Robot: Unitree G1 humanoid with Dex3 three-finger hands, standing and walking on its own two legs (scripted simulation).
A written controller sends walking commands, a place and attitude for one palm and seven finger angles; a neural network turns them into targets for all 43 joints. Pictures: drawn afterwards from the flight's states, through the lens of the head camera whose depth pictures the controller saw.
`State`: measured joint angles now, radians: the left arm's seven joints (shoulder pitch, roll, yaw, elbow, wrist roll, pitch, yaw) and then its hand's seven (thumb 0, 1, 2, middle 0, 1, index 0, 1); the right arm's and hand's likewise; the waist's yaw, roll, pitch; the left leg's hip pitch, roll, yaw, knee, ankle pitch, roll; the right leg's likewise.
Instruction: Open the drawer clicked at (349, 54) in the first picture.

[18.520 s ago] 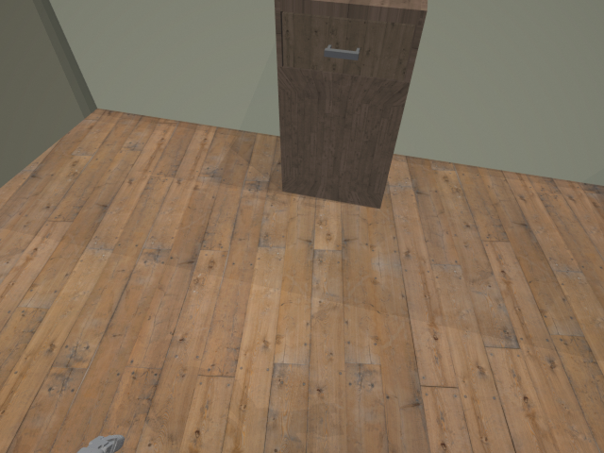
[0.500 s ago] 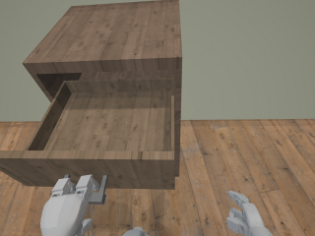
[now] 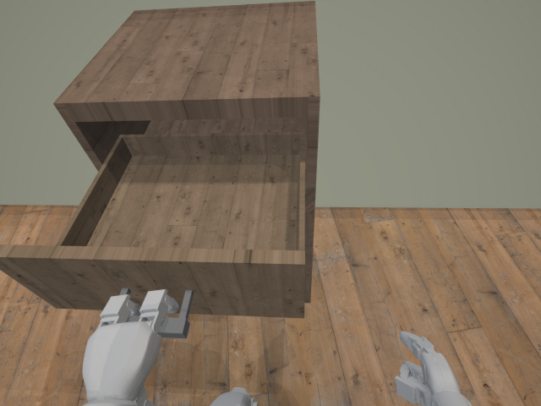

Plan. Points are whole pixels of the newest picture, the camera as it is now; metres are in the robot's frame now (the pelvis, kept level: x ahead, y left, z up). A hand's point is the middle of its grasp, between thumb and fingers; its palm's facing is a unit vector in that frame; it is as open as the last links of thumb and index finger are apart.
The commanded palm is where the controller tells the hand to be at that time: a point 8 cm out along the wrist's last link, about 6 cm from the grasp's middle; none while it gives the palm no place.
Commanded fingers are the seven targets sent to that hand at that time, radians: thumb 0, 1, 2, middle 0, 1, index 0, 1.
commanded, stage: lift the hand off the handle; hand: left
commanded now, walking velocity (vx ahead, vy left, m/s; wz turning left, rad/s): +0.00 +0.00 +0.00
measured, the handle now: (151, 311) +0.24 +0.21 +0.02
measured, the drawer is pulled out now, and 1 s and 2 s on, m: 0.30 0.30 0.30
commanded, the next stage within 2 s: draw the hand back to the body in 1.32 s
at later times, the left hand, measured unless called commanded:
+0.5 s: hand (125, 332) +0.20 +0.21 +0.06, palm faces +0.05 -0.16 -0.99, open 13.6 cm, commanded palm +0.17 +0.21 +0.12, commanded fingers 0.00 -0.50 0.30 -0.30 -1.20 -0.30 -1.20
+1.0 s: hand (101, 305) +0.21 +0.21 +0.13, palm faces +0.13 -0.20 -0.97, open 13.7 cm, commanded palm +0.17 +0.21 +0.19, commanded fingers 0.00 -0.50 0.30 -0.30 -1.20 -0.30 -1.20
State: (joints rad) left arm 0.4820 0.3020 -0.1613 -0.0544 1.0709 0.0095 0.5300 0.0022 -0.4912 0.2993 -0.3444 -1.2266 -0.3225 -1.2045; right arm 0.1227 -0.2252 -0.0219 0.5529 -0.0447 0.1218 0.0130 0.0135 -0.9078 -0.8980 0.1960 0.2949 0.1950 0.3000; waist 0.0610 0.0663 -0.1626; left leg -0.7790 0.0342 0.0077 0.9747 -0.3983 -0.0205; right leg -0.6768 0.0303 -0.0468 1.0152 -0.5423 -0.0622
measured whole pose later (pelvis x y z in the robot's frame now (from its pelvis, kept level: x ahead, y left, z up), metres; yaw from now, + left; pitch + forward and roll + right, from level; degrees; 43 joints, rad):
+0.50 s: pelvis +0.01 +0.01 +0.03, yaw +0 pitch +7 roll +0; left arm 0.50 0.34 -0.15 -0.20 0.99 0.07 0.38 0.00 -0.49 0.30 -0.34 -1.20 -0.37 -1.23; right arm 0.13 -0.24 -0.02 0.55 -0.03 0.10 0.01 0.01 -0.91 -0.90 0.20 0.29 0.20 0.30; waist 0.07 0.08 -0.12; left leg -0.59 0.03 0.02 0.82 -0.35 -0.01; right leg -0.49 0.03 -0.03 0.84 -0.48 -0.05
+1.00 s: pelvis +0.02 +0.03 +0.04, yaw -1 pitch +4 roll +0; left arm 0.54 0.37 -0.15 -0.47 0.95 0.11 0.23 0.00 -0.50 0.30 -0.34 -1.21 -0.35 -1.22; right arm 0.11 -0.22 0.01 0.53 -0.01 0.11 0.06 0.01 -0.91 -0.90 0.20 0.29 0.20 0.30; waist 0.11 0.11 -0.10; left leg -0.45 0.02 0.03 0.72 -0.33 0.01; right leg -0.33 0.02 -0.02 0.70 -0.43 -0.02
